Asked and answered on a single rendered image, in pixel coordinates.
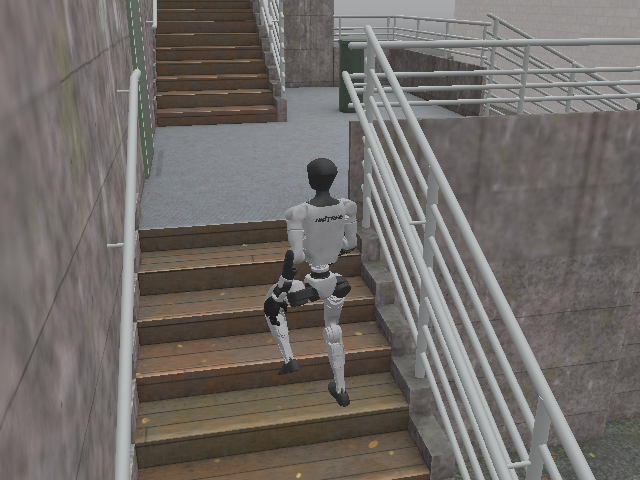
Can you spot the stairs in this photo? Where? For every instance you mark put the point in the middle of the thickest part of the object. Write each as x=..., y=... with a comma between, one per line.
x=211, y=403
x=209, y=65

